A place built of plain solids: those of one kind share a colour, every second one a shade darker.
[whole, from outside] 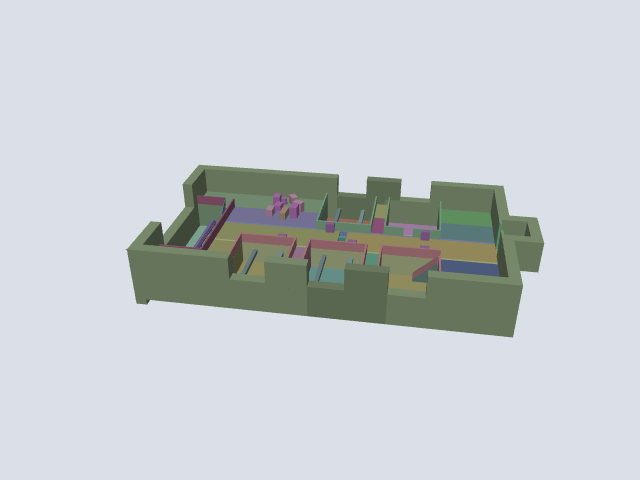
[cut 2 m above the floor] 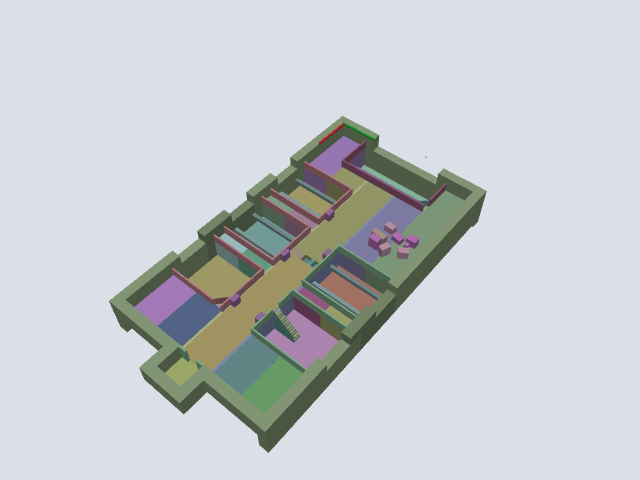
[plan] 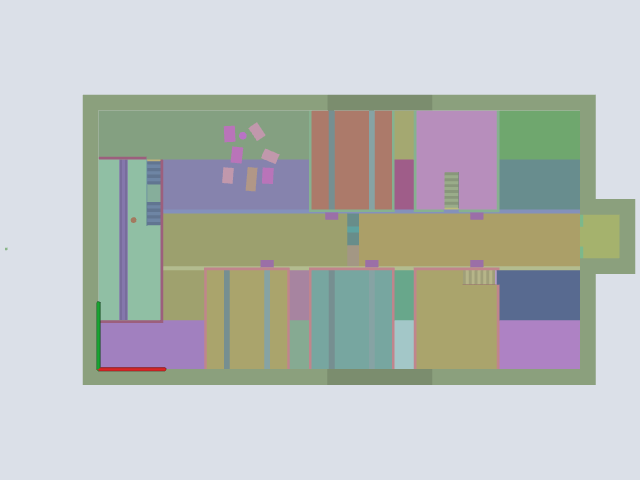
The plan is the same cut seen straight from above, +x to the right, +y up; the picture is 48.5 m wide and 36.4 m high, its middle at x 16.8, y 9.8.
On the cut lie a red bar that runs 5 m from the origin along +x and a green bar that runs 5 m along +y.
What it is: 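A filter house of a town's waterworks, its filters drained; a long hall whose floor is a grid of 5 empty concrete filter beds 2.5 m deep with narrow railed walks on the walls between them, an operating walk along the beds' fronts with control consoles before the beds, wash-out channels across the floor under gratings, and a pipe gallery sunk 3.1 m across the hall's end, open above, with one water main on saddles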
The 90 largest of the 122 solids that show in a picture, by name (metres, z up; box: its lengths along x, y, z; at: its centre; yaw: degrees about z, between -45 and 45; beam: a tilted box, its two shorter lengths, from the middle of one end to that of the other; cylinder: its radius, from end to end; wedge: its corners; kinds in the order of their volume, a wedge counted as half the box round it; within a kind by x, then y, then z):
{
 "wall_plaster_1": {"box": [1.2, 6.1, 6.73], "at": [-0.59, 1.86, -0.17]},
 "wall_plaster_2": {"box": [1.2, 14.6, 3.6], "at": [-0.59, 9.81, -1.73]},
 "wall_plaster_3": {"box": [1.2, 6.1, 6.73], "at": [-0.59, 17.76, -0.17]},
 "wall_plaster_4": {"box": [10.6, 1.2, 6.07], "at": [4.11, -0.59, 0.17]},
 "wall_plaster_5": {"box": [18.55, 1.2, 6.07], "at": [8.09, 20.21, 0.17]},
 "wall_plaster_6": {"box": [8.5, 1.2, 3.6], "at": [11.26, -0.59, -1.07]},
 "wall_plaster_7": {"box": [4.25, 1.2, 6.07], "at": [15.24, -0.59, 0.17]},
 "wall_plaster_8": {"box": [8.5, 1.2, 3.6], "at": [19.21, -0.59, -1.07]},
 "wall_plaster_9": {"box": [8.5, 1.2, 3.6], "at": [19.21, 20.21, -1.07]},
 "wall_plaster_10": {"box": [4.25, 1.2, 6.07], "at": [23.19, -0.59, 0.17]},
 "wall_plaster_11": {"box": [4.25, 1.2, 6.07], "at": [23.19, 20.21, 0.17]},
 "wall_plaster_12": {"box": [8.5, 1.2, 3.6], "at": [27.16, -0.59, -1.07]},
 "wall_plaster_13": {"box": [8.5, 1.2, 3.6], "at": [27.16, 20.21, -1.07]},
 "wall_plaster_14": {"box": [8.7, 1.2, 6.07], "at": [33.36, -0.59, 0.17]},
 "wall_plaster_15": {"box": [8.7, 1.2, 6.07], "at": [33.36, 20.21, 0.17]},
 "wall_plaster_16": {"box": [1.2, 9.6, 3.6], "at": [37.11, 3.61, 1.4]},
 "wall_plaster_17": {"box": [1.2, 9.1, 3.6], "at": [37.11, 16.26, 1.4]},
 "wall_plaster_18": {"box": [4.2, 1.2, 3.6], "at": [38.61, 7.81, 1.4]},
 "wall_plaster_19": {"box": [4.2, 1.2, 3.6], "at": [38.61, 12.31, 1.4]},
 "wall_plaster_20": {"box": [1.2, 5.7, 3.6], "at": [40.11, 10.06, 1.4]},
 "floor_hall6a_concrete_1": {"box": [16.15, 3.7, 3.53], "at": [8.09, 17.76, -1.76]},
 "floor_hall3a_concrete_1": {"box": [14.15, 4.0, 3.53], "at": [11.79, 9.81, -1.76]},
 "floor_hall3b_concrete_1": {"box": [16.75, 4.0, 2.87], "at": [28.14, 9.81, -1.44]},
 "floor_hall5a_concrete_1": {"box": [11.45, 3.8, 3.53], "at": [10.44, 14.01, -1.76]},
 "floor_hall0a_concrete_1": {"box": [8.2, 3.7, 3.53], "at": [4.11, 1.86, -1.76]},
 "floor_hall1d_concrete_1": {"box": [6.3, 3.8, 2.87], "at": [33.36, 5.61, -1.44]},
 "floor_hall5c_concrete_1": {"box": [6.3, 3.8, 2.87], "at": [33.36, 14.01, -1.44]},
 "floor_hall0d_concrete_1": {"box": [6.3, 3.7, 2.87], "at": [33.36, 1.86, -1.44]},
 "floor_hall6c_concrete_1": {"box": [6.3, 3.7, 2.87], "at": [33.36, 17.76, -1.44]},
 "floor_hall1a_concrete_1": {"box": [3.5, 3.8, 3.53], "at": [6.46, 5.61, -1.76]},
 "floor_basinn_concrete_1": {"box": [6.1, 7.5, 0.4], "at": [11.26, 3.76, -2.67]},
 "floor_basinn_concrete_2": {"box": [6.1, 7.5, 0.4], "at": [27.16, 3.76, -2.67]},
 "floor_hall2a_concrete_1": {"box": [31.8, 0.3, 3.53], "at": [20.61, 7.66, -1.76]},
 "floor_hall4a_concrete_1": {"box": [31.8, 0.3, 3.53], "at": [20.61, 11.96, -1.76]},
 "floor_aisle_concrete_1": {"box": [4.7, 12.2, 0.4], "at": [2.36, 9.81, -3.33]},
 "floor_hall1b_concrete_1": {"box": [1.85, 3.8, 2.87], "at": [15.24, 5.61, -1.44]},
 "floor_hall1c_concrete_1": {"box": [1.85, 3.8, 2.87], "at": [23.19, 5.61, -1.44]},
 "floor_hall5b_concrete_1": {"box": [1.85, 3.8, 2.87], "at": [23.19, 14.01, -1.44]},
 "floor_hall0b_concrete_1": {"box": [1.85, 3.7, 2.87], "at": [15.24, 1.86, -1.44]},
 "floor_hall0c_concrete_1": {"box": [1.85, 3.7, 2.87], "at": [23.19, 1.86, -1.44]},
 "floor_hall6b_concrete_1": {"box": [1.85, 3.7, 2.87], "at": [23.19, 17.76, -1.44]},
 "floor_basinn_gravel_1": {"box": [6.1, 7.5, 0.4], "at": [19.21, 3.76, -2.67]},
 "floor_basins_concrete_1": {"box": [6.1, 7.5, 0.4], "at": [19.21, 15.86, -2.67]},
 "floor_basins_gravel_1": {"box": [6.1, 7.5, 0.4], "at": [27.16, 15.86, -2.67]},
 "rail_basinn_1": {"box": [0.2, 7.5, 1.1], "at": [8.11, 3.76, 0.55]},
 "rail_basinn_2": {"box": [6.5, 0.2, 1.1], "at": [11.26, 7.61, 0.55]},
 "rail_basinn_3": {"box": [0.2, 7.5, 1.1], "at": [14.41, 3.76, 0.55]},
 "rail_basinn_4": {"box": [0.2, 7.5, 1.1], "at": [16.06, 3.76, 0.55]},
 "rail_basinn_5": {"box": [6.5, 0.2, 1.1], "at": [19.21, 7.61, 0.55]},
 "rail_basinn_6": {"box": [0.2, 7.5, 1.1], "at": [22.36, 3.76, 0.55]},
 "rail_basinn_7": {"box": [0.2, 7.5, 1.1], "at": [24.01, 3.76, 0.55]},
 "rail_basinn_8": {"box": [6.5, 0.2, 1.1], "at": [27.16, 7.61, 0.55]},
 "rail_basinn_9": {"box": [0.2, 6.39, 1.1], "at": [30.31, 3.21, 0.55]},
 "launder_concrete_1": {"box": [0.45, 7.54, 0.5], "at": [9.74, 3.76, -1.05]},
 "launder_concrete_2": {"box": [0.45, 7.54, 0.5], "at": [12.79, 3.76, -1.05]},
 "launder_concrete_3": {"box": [0.45, 7.54, 0.5], "at": [17.69, 3.76, -0.95]},
 "launder_concrete_4": {"box": [0.45, 7.54, 0.5], "at": [17.69, 15.86, -1.2]},
 "launder_concrete_5": {"box": [0.45, 7.54, 0.5], "at": [20.74, 3.76, -0.95]},
 "launder_concrete_6": {"box": [0.45, 7.54, 0.5], "at": [20.74, 15.86, -1.2]},
 "rail_basins_1": {"box": [0.2, 7.5, 1.1], "at": [16.06, 15.86, 0.55]},
 "rail_basins_2": {"box": [6.5, 0.2, 1.1], "at": [19.21, 12.01, 0.55]},
 "rail_basins_3": {"box": [0.2, 7.5, 1.1], "at": [22.36, 15.86, 0.55]},
 "rail_basins_4": {"box": [0.2, 7.5, 1.1], "at": [24.01, 15.86, 0.55]},
 "rail_basins_5": {"box": [3.08, 0.2, 1.1], "at": [28.87, 12.01, 0.55]},
 "rail_basins_6": {"box": [0.2, 7.5, 1.1], "at": [30.31, 15.86, 0.55]},
 "floor_drains_concrete_1": {"box": [0.9, 4.0, 2.27], "at": [19.31, 9.81, -1.74]},
 "step_aislea_1": {"box": [1.02, 0.33, 2.01], "at": [4.21, 14.42, -2.18]},
 "step_aislea_2": {"box": [1.02, 0.33, 2.2], "at": [4.21, 14.68, -2.08]},
 "step_aislea_3": {"box": [1.02, 0.33, 2.4], "at": [4.21, 14.93, -1.98]},
 "step_aislea_4": {"box": [1.02, 0.33, 2.59], "at": [4.21, 15.18, -1.88]},
 "step_aislea_5": {"box": [1.02, 0.33, 2.79], "at": [4.21, 15.43, -1.79]},
 "step_aislea_6": {"box": [1.01, 0.33, 2.98], "at": [4.21, 15.69, -1.69]},
 "rail_aisle_1": {"box": [3.64, 0.2, 1.1], "at": [1.83, 16.01, 0.55]},
 "rail_aisle_2": {"box": [4.9, 0.2, 1.1], "at": [2.46, 3.61, 0.55]},
 "rail_aisle_3": {"box": [0.2, 12.2, 1.1], "at": [4.81, 9.81, 0.55]},
 "floor_lobby_concrete_1": {"box": [3.0, 3.3, 0.4], "at": [38.01, 10.06, -0.2]},
 "load_sacks_bays_1": {"box": [0.84, 1.22, 1.07], "at": [9.95, 17.84, 0.53], "yaw": 2.5},
 "load_sacks_bays_2": {"box": [0.84, 1.22, 0.72], "at": [10.5, 16.25, 0.36], "yaw": -6.0},
 "load_sacks_bays_3": {"box": [0.84, 1.22, 1.46], "at": [12.84, 14.67, 0.73], "yaw": -3.1},
 "pallets_bays_1": {"box": [0.8, 1.2, 0.89], "at": [9.82, 14.69, 0.45], "yaw": -4.3},
 "pallets_bays_2": {"box": [0.8, 1.2, 1.08], "at": [12.02, 18.01, 0.54], "yaw": 33.7},
 "pallets_bays_3": {"box": [1.2, 0.8, 1.27], "at": [13.03, 16.15, 0.63], "yaw": -22.7},
 "floor_aislea_l1a_1": {"box": [1.02, 1.34, 1.61], "at": [4.21, 13.36, -2.37]},
 "pipe_main_metal_1": {"box": [0.27, 12.16, 0.66], "at": [1.9, 9.81, -2.45]},
 "wall_metal_1": {"box": [0.25, 0.9, 3.6], "at": [36.64, 8.86, 1.4]},
 "wall_metal_2": {"box": [0.25, 0.9, 3.6], "at": [36.64, 11.26, 1.4]},
 "step_basinn_1": {"box": [0.3, 1.06, 2.11], "at": [29.78, 6.98, -1.47]},
 "step_basinn_2": {"box": [0.3, 1.06, 2.31], "at": [30.0, 6.98, -1.36]},
 "bench_bays_1": {"box": [0.75, 1.8, 0.91], "at": [11.61, 14.41, 0.46], "yaw": -5.0},
 "floor_grates_metal_1": {"box": [0.9, 1.6, 0.65], "at": [19.31, 8.61, -0.33]}
}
